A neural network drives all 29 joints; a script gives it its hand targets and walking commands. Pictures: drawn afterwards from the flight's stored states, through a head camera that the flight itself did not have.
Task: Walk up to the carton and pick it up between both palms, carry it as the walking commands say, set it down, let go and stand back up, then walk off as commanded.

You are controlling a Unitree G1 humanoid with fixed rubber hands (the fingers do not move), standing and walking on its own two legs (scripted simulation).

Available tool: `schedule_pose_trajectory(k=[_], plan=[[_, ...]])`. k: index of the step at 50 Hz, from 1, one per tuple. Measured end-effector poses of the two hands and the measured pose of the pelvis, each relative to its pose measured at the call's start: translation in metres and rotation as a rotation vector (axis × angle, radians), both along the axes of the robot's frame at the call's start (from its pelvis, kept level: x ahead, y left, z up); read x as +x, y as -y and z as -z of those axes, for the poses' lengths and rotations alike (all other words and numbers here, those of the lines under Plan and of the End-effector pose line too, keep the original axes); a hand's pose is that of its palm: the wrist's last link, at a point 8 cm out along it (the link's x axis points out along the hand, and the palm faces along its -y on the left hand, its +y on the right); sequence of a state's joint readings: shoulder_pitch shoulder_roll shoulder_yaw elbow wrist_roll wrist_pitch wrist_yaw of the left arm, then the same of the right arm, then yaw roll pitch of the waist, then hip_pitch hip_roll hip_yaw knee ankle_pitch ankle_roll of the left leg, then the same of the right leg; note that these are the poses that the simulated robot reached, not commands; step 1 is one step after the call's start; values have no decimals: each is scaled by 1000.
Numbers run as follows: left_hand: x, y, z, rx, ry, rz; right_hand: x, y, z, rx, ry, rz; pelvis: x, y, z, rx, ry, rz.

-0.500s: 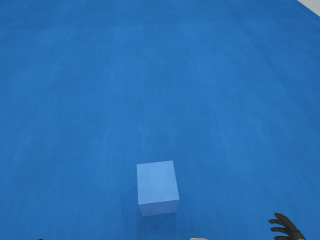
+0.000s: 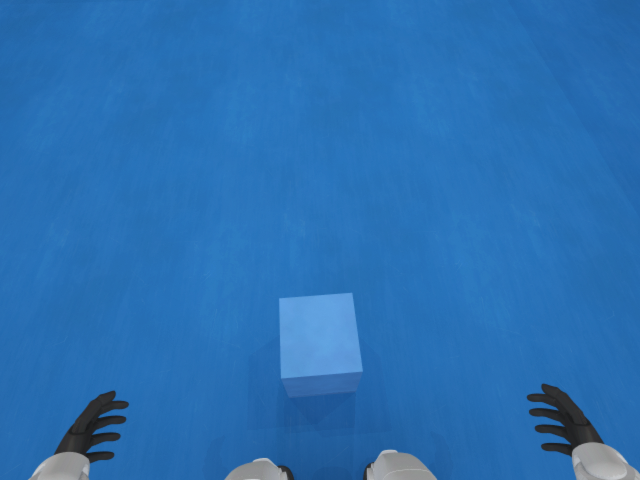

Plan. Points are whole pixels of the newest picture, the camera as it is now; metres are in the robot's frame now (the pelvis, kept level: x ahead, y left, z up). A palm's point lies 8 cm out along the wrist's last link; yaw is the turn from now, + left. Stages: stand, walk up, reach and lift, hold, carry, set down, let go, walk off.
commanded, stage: reach and lift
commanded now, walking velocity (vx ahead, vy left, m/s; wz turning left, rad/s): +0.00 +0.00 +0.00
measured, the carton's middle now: (319, 347) +0.46 +0.00 -0.64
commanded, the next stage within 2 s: none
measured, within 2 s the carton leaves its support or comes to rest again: neither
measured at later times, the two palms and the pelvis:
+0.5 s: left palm (141, 384) +0.26 +0.27 -0.13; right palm (505, 369) +0.26 -0.27 -0.13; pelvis +0.00 -0.01 -0.04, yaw +2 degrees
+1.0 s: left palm (188, 314) +0.39 +0.23 -0.18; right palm (441, 301) +0.39 -0.22 -0.18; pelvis -0.05 -0.01 -0.09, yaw +2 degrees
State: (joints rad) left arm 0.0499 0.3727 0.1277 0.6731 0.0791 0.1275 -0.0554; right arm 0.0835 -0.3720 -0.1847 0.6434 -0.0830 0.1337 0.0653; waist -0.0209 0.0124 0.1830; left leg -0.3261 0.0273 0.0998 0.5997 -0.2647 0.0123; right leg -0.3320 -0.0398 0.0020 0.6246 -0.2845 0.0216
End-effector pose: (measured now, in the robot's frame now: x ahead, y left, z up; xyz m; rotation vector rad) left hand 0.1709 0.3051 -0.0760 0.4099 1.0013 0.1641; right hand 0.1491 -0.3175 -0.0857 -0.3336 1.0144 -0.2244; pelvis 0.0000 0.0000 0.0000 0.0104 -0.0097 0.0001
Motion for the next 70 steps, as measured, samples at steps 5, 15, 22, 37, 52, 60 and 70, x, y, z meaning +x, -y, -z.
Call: schedule_pose_trajectory(k=[5,15,22,37,52,60,70], plan=[[4,11,11,-28,-20,-5,23,-10,2,9,10,-13,5,1,3,-7,-10,-25],[58,24,34,-63,57,6,72,-26,24,52,74,7,17,5,26,-17,-139,-32],[86,34,49,-109,110,-22,98,-39,40,83,119,3,11,7,39,-15,-263,-28],[151,54,76,-184,200,-25,170,-72,69,168,221,-10,-36,12,69,-22,-419,-36],[228,81,109,-280,302,-37,248,-106,97,237,333,-6,-47,11,92,-26,-622,-40],[266,93,129,-307,357,-43,286,-121,118,263,387,-9,-44,9,103,-27,-733,-37],[279,98,149,-311,393,-49,300,-125,139,272,419,-16,-37,9,111,-29,-832,-34]])
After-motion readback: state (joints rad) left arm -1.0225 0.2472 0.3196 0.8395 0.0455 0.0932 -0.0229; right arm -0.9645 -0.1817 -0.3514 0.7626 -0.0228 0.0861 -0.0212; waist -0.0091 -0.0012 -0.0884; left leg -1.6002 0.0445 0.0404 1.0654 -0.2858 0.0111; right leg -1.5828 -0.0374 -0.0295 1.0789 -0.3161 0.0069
